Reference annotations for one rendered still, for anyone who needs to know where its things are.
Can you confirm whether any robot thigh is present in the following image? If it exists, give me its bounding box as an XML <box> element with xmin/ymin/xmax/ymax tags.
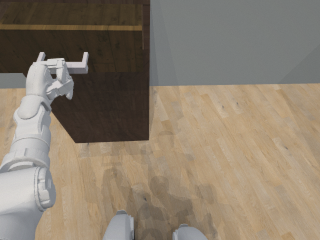
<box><xmin>172</xmin><ymin>226</ymin><xmax>208</xmax><ymax>240</ymax></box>
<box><xmin>102</xmin><ymin>214</ymin><xmax>134</xmax><ymax>240</ymax></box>

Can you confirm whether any cabinet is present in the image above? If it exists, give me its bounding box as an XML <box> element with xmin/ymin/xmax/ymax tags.
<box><xmin>0</xmin><ymin>0</ymin><xmax>150</xmax><ymax>144</ymax></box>

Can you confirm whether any left robot thigh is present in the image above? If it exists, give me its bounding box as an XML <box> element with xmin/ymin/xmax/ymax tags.
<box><xmin>102</xmin><ymin>214</ymin><xmax>134</xmax><ymax>240</ymax></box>

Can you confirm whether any handle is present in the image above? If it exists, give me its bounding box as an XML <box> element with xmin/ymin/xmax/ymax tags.
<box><xmin>32</xmin><ymin>52</ymin><xmax>89</xmax><ymax>74</ymax></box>

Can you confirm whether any drawer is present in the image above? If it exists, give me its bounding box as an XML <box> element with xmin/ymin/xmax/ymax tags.
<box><xmin>0</xmin><ymin>2</ymin><xmax>143</xmax><ymax>73</ymax></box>

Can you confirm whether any right robot thigh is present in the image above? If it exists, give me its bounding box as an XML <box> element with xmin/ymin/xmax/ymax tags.
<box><xmin>172</xmin><ymin>226</ymin><xmax>208</xmax><ymax>240</ymax></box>

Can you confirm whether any left robot forearm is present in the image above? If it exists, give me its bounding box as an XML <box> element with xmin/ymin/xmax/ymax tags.
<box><xmin>0</xmin><ymin>95</ymin><xmax>52</xmax><ymax>174</ymax></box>

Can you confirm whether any robot left upper arm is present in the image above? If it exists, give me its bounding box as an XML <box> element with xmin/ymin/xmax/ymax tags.
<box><xmin>0</xmin><ymin>166</ymin><xmax>56</xmax><ymax>240</ymax></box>

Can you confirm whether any left robot hand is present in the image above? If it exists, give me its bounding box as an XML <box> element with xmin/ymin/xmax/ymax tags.
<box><xmin>25</xmin><ymin>58</ymin><xmax>74</xmax><ymax>105</ymax></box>

